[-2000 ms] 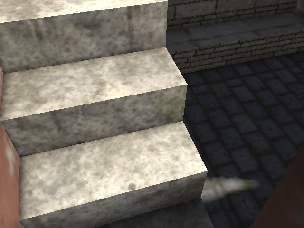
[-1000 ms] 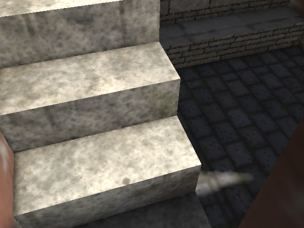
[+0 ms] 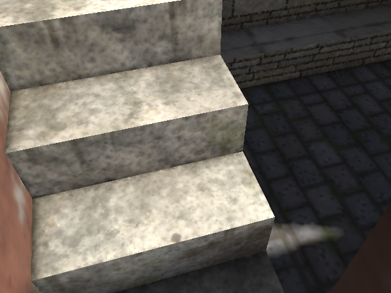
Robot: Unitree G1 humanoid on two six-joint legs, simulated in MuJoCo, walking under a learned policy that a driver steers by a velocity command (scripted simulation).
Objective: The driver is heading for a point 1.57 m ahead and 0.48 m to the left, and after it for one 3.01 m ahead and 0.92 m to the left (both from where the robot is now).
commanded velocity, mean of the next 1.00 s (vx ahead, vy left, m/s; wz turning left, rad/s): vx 0.01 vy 0.05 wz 0.00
